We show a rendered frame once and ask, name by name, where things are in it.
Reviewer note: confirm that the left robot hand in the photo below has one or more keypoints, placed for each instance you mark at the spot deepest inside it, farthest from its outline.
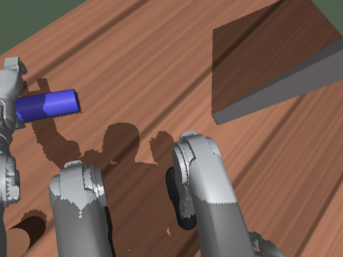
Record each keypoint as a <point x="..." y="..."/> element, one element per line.
<point x="11" y="83"/>

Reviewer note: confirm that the left robot arm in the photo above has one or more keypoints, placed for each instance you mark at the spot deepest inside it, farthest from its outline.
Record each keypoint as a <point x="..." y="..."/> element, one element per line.
<point x="9" y="176"/>

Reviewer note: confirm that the left robot foot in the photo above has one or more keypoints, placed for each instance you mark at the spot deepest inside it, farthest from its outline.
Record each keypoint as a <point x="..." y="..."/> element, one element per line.
<point x="110" y="228"/>

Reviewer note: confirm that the right robot foot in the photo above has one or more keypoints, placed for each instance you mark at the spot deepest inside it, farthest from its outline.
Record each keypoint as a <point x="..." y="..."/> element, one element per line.
<point x="184" y="223"/>

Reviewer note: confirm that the right robot hand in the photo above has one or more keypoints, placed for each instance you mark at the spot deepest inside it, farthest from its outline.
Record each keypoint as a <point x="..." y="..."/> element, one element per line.
<point x="266" y="247"/>

